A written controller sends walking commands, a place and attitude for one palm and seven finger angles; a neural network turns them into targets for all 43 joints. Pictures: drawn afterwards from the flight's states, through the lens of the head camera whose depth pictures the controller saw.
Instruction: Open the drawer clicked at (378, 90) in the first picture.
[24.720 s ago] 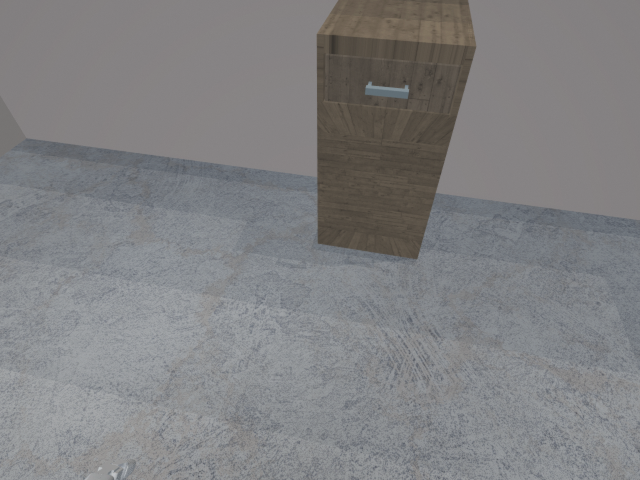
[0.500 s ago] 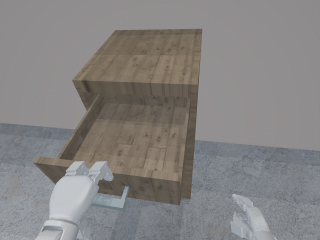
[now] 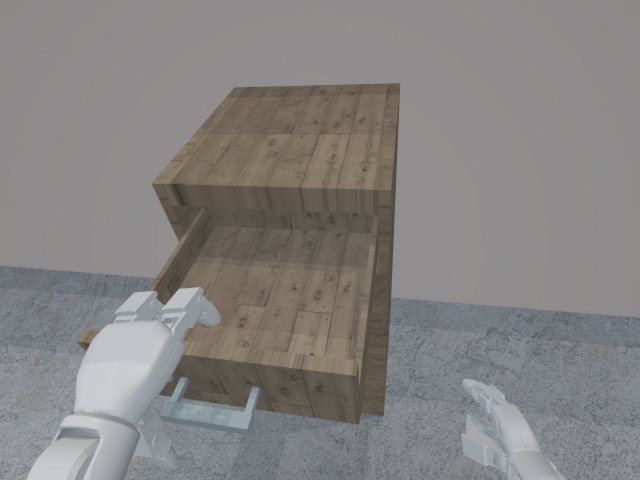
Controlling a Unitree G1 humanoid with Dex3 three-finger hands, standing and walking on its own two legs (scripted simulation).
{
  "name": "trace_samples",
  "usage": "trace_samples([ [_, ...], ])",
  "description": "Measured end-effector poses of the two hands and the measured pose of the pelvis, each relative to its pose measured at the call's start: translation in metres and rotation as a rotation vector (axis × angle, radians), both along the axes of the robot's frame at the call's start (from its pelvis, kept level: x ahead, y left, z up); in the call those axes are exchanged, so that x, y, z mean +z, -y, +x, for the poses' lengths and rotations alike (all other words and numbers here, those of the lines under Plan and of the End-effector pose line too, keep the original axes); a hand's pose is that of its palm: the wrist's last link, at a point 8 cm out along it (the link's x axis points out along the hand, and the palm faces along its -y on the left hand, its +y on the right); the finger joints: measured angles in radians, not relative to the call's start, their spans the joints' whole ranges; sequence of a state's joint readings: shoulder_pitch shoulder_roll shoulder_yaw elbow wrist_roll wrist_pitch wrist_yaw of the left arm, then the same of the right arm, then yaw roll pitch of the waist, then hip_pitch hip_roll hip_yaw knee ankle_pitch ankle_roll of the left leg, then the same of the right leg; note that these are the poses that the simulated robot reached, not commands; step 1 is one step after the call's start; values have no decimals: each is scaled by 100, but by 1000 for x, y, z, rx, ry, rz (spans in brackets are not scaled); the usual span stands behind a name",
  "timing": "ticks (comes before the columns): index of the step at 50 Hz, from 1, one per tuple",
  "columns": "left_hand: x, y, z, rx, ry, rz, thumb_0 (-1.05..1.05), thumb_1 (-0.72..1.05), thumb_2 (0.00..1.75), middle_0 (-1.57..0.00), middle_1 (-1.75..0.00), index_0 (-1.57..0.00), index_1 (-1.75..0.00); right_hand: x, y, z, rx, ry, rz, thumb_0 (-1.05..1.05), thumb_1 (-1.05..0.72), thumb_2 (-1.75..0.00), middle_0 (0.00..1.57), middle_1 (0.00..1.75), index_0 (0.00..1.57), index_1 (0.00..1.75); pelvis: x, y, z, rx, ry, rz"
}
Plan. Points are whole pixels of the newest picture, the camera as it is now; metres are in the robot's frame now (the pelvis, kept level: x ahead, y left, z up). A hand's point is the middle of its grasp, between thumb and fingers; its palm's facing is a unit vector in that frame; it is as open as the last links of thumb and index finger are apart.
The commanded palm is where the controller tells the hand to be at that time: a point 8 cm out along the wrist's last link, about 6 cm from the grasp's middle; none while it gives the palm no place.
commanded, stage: draw the hand back to the body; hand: left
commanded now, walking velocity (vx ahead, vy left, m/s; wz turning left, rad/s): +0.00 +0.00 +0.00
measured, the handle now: (212, 403) +0.22 +0.19 -0.02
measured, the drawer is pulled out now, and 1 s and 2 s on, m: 0.30 0.30 0.30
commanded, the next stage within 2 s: step back with the hand held close in 1.68 s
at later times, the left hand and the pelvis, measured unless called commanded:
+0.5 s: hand (139, 382) +0.18 +0.22 +0.12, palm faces +0.05 -0.13 -0.99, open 13.8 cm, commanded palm +0.15 +0.22 +0.18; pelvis +0.00 +0.00 +0.00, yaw +0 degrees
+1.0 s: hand (123, 339) +0.19 +0.21 +0.18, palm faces +0.34 -0.88 -0.34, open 12.8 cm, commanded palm +0.14 +0.26 +0.19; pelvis +0.02 +0.01 +0.01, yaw +3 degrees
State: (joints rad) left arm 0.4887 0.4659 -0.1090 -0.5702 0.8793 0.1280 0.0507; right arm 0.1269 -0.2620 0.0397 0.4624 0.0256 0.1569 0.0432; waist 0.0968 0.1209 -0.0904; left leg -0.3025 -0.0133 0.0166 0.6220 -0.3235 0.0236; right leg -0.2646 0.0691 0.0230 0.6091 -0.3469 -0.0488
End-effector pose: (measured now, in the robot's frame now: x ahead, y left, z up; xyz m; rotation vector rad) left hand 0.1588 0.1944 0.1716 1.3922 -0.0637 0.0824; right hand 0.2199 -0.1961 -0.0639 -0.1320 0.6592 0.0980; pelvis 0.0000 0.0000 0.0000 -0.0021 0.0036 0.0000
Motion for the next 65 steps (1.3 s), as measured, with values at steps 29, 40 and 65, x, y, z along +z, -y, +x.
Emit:
trace_samples([
  [29,2,-37,-10,47,-42,56,0,-49,30,-32,-121,-32,-120,-6,7,-6,-17,-49,-58,1,-91,-90,20,30,20,30,2,-4,5,7,-14,-9],
  [40,-8,-53,-11,92,92,-746,-1,-46,32,-32,-118,-32,-118,7,-8,-6,-78,69,-48,1,-91,-90,20,30,20,30,3,-11,5,28,35,-6],
  [65,13,-80,-13,162,264,-923,0,28,64,-26,-70,-25,-70,-2,14,-15,-120,28,-100,1,-90,-90,21,30,20,30,10,-2,21,50,34,-1],
])
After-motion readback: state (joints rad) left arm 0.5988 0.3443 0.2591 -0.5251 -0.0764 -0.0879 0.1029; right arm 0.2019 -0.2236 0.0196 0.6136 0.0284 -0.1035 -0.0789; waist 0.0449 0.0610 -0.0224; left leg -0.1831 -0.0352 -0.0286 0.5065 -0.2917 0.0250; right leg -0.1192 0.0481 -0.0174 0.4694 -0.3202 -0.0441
